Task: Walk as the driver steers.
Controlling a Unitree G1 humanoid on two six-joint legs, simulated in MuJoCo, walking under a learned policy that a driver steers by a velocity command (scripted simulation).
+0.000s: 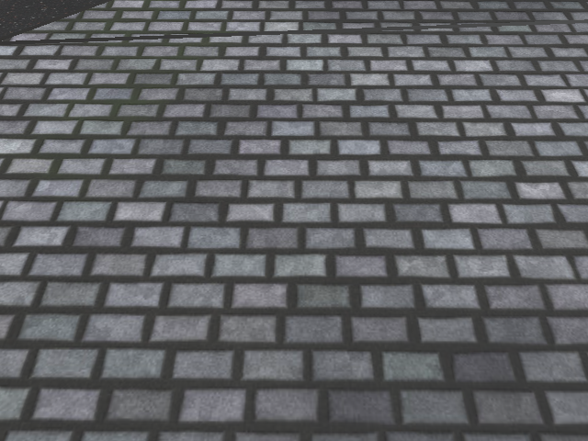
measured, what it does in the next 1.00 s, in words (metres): walks ahead, turning right: right foot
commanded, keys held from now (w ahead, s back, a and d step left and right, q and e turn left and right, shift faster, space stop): w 0.26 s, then w+e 0.74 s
